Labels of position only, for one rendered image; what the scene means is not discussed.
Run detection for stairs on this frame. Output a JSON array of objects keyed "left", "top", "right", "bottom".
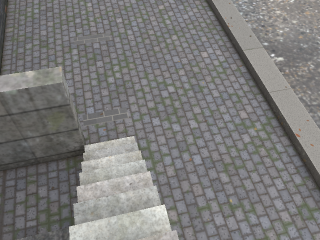
[{"left": 69, "top": 136, "right": 179, "bottom": 240}]

